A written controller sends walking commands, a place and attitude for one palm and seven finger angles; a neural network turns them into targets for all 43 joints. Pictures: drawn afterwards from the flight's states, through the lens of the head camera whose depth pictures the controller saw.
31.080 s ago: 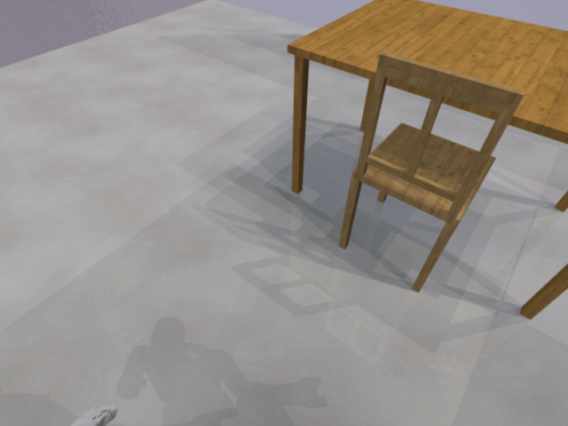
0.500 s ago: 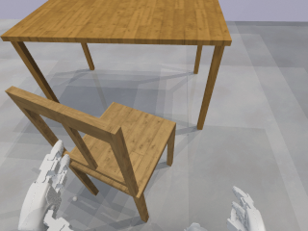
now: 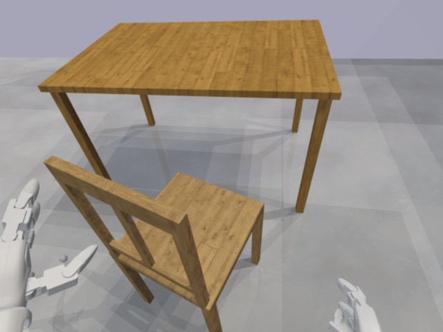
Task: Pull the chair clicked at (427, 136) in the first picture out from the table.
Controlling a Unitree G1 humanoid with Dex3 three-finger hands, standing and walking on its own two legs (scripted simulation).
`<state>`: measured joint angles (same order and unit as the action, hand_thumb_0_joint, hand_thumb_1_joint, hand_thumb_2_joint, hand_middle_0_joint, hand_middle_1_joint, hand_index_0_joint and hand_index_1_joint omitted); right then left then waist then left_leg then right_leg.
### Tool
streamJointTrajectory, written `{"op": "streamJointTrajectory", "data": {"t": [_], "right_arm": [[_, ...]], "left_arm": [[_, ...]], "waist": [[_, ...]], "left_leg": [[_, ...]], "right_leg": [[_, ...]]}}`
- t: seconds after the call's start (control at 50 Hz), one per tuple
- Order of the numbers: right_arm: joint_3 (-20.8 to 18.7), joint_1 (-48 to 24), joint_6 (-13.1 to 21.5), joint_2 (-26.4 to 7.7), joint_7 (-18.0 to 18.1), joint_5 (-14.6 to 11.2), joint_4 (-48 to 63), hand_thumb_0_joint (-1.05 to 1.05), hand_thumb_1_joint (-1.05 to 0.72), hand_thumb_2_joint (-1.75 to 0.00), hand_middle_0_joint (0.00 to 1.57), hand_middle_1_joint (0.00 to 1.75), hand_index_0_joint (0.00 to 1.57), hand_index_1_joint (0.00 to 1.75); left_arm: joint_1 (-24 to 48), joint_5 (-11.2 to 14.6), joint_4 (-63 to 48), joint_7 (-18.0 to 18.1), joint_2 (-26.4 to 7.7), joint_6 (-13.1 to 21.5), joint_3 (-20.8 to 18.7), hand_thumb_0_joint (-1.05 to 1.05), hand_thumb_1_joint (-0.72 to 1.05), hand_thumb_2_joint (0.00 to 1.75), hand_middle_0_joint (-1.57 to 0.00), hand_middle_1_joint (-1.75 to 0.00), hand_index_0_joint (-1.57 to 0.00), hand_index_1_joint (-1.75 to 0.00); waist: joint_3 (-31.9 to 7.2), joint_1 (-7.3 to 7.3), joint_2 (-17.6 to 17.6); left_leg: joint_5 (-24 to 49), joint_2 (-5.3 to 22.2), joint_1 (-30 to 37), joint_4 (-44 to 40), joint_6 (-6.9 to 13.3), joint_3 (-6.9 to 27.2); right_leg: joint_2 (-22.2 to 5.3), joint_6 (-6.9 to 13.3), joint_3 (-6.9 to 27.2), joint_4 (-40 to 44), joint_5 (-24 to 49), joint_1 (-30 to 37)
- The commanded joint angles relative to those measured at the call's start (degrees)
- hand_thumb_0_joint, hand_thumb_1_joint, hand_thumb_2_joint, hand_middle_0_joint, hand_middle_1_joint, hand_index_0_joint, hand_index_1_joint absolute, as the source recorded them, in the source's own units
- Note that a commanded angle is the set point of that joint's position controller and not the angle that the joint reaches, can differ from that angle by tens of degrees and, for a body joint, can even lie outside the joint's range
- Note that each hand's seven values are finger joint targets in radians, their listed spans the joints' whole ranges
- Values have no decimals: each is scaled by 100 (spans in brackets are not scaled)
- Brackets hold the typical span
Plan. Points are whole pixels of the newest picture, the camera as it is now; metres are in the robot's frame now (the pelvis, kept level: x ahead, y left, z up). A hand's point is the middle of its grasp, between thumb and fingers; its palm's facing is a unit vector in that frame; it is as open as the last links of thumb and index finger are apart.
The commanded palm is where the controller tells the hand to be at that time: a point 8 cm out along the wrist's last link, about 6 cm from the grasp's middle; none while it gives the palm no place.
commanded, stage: draw the hand back to the body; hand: left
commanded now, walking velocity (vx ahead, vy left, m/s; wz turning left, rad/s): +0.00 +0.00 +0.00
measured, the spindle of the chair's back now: (135, 237) +0.35 +0.26 -0.09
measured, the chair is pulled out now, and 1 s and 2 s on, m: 0.47 0.47 0.47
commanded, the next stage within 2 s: step back with the hand held close in 0.56 s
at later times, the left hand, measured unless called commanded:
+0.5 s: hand (34, 238) +0.19 +0.28 +0.16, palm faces +0.45 -0.79 -0.41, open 7.5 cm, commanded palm +0.15 +0.33 +0.19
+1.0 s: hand (38, 240) +0.19 +0.27 +0.16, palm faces +0.32 -0.78 -0.54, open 7.4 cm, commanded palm +0.12 +0.33 +0.19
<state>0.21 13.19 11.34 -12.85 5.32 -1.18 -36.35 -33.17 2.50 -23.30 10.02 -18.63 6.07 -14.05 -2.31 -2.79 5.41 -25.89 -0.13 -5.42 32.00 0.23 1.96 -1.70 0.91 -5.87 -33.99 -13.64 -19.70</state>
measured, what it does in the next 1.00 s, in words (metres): stands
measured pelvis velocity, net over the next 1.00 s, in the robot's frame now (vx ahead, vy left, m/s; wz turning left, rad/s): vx -0.02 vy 0.03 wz -0.02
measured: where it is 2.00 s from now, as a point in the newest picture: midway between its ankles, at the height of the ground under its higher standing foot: outside the picture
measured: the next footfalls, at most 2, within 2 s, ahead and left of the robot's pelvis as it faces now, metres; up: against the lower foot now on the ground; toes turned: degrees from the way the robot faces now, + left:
right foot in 1.94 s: -0.02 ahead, -0.12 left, +0.00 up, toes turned +3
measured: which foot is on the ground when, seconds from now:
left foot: down 0.00-1.00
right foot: down 0.00-1.00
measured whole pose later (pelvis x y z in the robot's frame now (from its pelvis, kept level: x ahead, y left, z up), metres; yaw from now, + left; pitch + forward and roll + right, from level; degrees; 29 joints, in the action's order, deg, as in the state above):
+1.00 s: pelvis -0.02 +0.03 +0.01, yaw -1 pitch +1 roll +0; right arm -0.7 10.2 3.8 -13.1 3.3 -0.2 -33.9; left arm -32.0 1.5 -28.0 6.7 -23.0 11.0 -22.3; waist 3.5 0.3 2.3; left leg -22.2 -3.1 -7.6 29.4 2.4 -0.2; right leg -4.0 -1.3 -3.1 -29.4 -8.3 -21.3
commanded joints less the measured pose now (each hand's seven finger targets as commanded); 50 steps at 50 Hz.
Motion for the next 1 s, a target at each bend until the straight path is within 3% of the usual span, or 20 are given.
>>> {"op": "streamJointTrajectory", "data": {"t": [0.0,0.14,0.16,0.22,0.28,0.38,0.44,0.48,0.5,0.6,0.66,0.68,0.7,0.72,0.74,0.8,0.84,0.88,0.94,0.98], "right_arm": [[-214,-653,319,-539,-18,-2,820,0,-90,-90,20,30,20,30],[-224,-655,340,-539,-65,26,694,0,-90,-90,20,30,20,30],[-218,-647,336,-543,-68,28,677,0,-90,-90,20,30,20,30],[-244,-666,245,-550,-110,22,601,0,-90,-90,20,30,20,30],[-284,-697,178,-595,-144,12,612,0,-90,-90,20,30,20,30],[-281,-687,266,-588,-177,76,665,0,-90,-90,20,30,20,30],[-258,-685,311,-561,-177,98,643,0,-90,-90,20,30,20,30],[-250,-667,298,-569,-180,91,621,0,-90,-90,20,30,20,30],[-249,-697,297,-568,-175,84,613,0,-90,-90,20,30,20,30],[-249,-688,188,-579,-191,63,593,0,-90,-90,20,30,20,30],[-229,-675,203,-647,-230,88,663,0,-90,-90,20,30,20,30],[-263,-492,108,-782,-179,14,871,0,-90,-90,20,30,20,30],[-203,-483,45,-672,-134,44,810,0,-90,-90,20,30,20,30],[-189,-560,-4,-638,-124,49,762,0,-90,-90,20,30,20,30],[-190,-558,-65,-682,-150,76,837,0,-90,-90,20,30,20,30],[-243,-685,-201,-695,-178,140,964,0,-90,-90,20,30,20,30],[-283,-700,-317,-710,-199,148,1028,0,-90,-90,20,30,20,30],[-328,-714,-407,-681,-191,117,1113,0,-90,-90,20,30,20,30],[-355,-702,-511,-638,-142,57,1227,0,-90,-90,20,30,20,30],[-366,-717,-559,-607,-100,23,1261,0,-90,-90,20,30,20,30]], "left_arm": [[411,-18,-1168,76,-1062,455,-952,0,61,76,-16,-24,-16,-24],[815,16,-1390,87,-1390,604,-1484,0,86,88,-19,-29,-19,-29],[905,31,-1360,92,-1406,606,-1526,0,90,90,-20,-30,-20,-30],[607,52,-729,-6,-933,524,-1220,0,90,90,-20,-30,-20,-30],[685,59,-747,-52,-970,550,-1209,0,90,90,-20,-30,-20,-30],[738,-1,-1421,-27,-1264,634,-1348,0,90,90,-20,-30,-20,-30],[766,-10,-1575,-2,-1315,606,-1379,0,90,90,-20,-30,-20,-30],[818,-12,-1508,4,-1260,577,-1337,0,90,90,-20,-30,-20,-30],[891,-21,-1530,-1,-1311,556,-1383,0,90,90,-20,-30,-20,-30],[946,16,-995,-60,-1051,480,-1228,0,90,90,-20,-30,-20,-30],[1354,15,-1339,-106,-967,550,-995,0,90,90,-20,-30,-20,-30],[2300,-6,-1754,-50,-2033,874,-2058,0,90,90,-20,-30,-20,-30],[2328,-46,-1568,-83,-1995,982,-2036,0,90,90,-20,-30,-20,-30],[1553,-39,-1077,-99,-1637,938,-1850,0,90,90,-20,-30,-20,-30],[1220,-64,-1064,-145,-1329,911,-1606,0,90,90,-20,-30,-20,-30],[681,-101,-1205,-208,-1117,870,-1439,0,90,90,-20,-30,-20,-30],[431,-110,-1332,-214,-1159,846,-1468,0,90,90,-20,-30,-20,-30],[184,-99,-1517,-176,-1361,844,-1692,0,90,90,-20,-30,-20,-30],[-73,-65,-1779,-95,-1659,890,-2011,0,90,90,-20,-30,-20,-30],[-167,-36,-1831,-63,-1723,902,-2091,0,90,90,-20,-30,-20,-30]], "waist": [[-48,-25,-333],[-323,-82,-76],[-293,-76,-212],[68,-29,-460],[89,-41,-513],[-541,-122,19],[-554,-127,118],[-381,-99,34],[-260,-100,207],[305,-56,-158],[104,-29,-120],[525,136,-115],[529,104,-5],[623,110,-154],[454,121,-69],[-150,117,260],[-534,125,20],[-819,127,-342],[-1096,150,-392],[-1102,157,-390]], "left_leg": [[1909,49,-1277,-811,51,-94],[2492,84,-862,-984,10,-109],[2554,95,-828,-1006,-2,-88],[2596,117,-945,-1074,-7,-95],[2450,126,-939,-1105,25,-102],[3257,131,-574,-1065,-107,-13],[3596,145,-532,-1066,-207,32],[3546,162,-574,-1114,-244,50],[3567,152,-627,-1121,-271,72],[3098,189,-834,-1251,-250,87],[3177,185,-748,-1247,-258,138],[2326,502,-1297,-1350,23,317],[1826,467,-1510,-1504,68,457],[1872,472,-1453,-1507,81,374],[2259,451,-1330,-1468,31,341],[3910,498,-902,-1065,-105,274],[4428,537,-826,-822,-163,274],[4115,495,-979,-644,-165,293],[3701,411,-1243,-486,-228,391],[3466,432,-1314,-520,-191,414]], "right_leg": [[-112,44,395,632,871,1620],[-122,55,382,712,1347,1927],[-111,47,353,711,1355,1909],[-96,51,300,786,1315,1782],[-94,42,294,804,1169,1721],[-107,67,320,761,1557,2023],[-89,79,308,763,1753,2125],[-59,75,291,757,1645,2060],[-40,100,317,783,1633,2044],[-6,101,272,844,1168,1736],[-31,75,268,776,1154,1737],[-215,88,878,676,1570,1620],[-293,115,863,646,1491,1653],[-305,118,849,664,1613,1565],[-290,109,782,562,1855,1629],[-366,103,681,304,2770,1669],[-434,138,723,231,3103,1814],[-549,219,812,178,3305,1986],[-726,371,964,-1,3493,2115],[-686,319,927,-93,3283,1968]]}}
